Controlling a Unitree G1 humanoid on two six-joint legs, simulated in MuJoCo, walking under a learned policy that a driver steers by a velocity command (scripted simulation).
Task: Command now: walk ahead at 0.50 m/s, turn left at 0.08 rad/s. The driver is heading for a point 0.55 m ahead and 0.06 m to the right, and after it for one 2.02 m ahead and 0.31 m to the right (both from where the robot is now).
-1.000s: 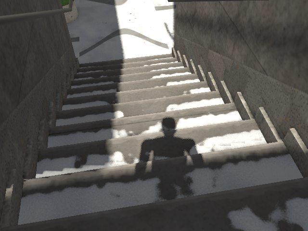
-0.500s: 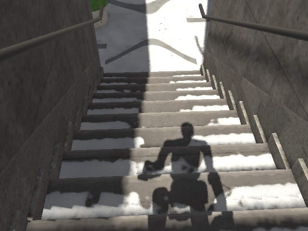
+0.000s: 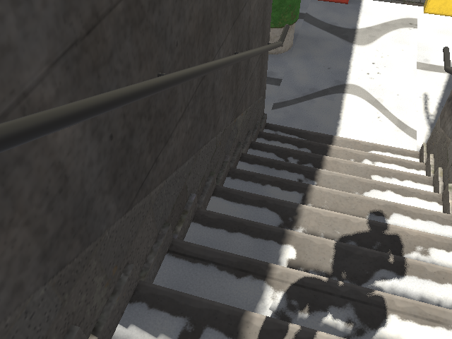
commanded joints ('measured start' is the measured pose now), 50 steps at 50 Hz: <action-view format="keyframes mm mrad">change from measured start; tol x64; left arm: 1 155 36 -12 -7 -14 12 31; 50 -201 119 84 -72 -10 37 -82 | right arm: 1 -127 -17 11 -43 13 -32 -6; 14 669 -288 -84 132 4 16 18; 50 261 -18 -9 90 46 -57 -31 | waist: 1 38 -73 96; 50 -148 45 171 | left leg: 1 -207 34 16 -284 281 -4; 10 436 -2 106 -488 55 4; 14 1503 300 -151 -88 944 335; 21 361 194 12 -583 27 281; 39 621 200 141 -206 -443 101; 45 -47 -37 150 1135 -1119 -89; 50 54 126 -63 438 -617 22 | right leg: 1 108 -207 223 48 278 -180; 9 -76 -221 256 239 116 -131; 15 -876 -35 93 1634 -372 67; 29 -540 -194 188 212 1014 -5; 40 -383 -153 2 -116 633 7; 45 1132 -383 280 227 1484 -367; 50 -135 -387 256 -117 606 -279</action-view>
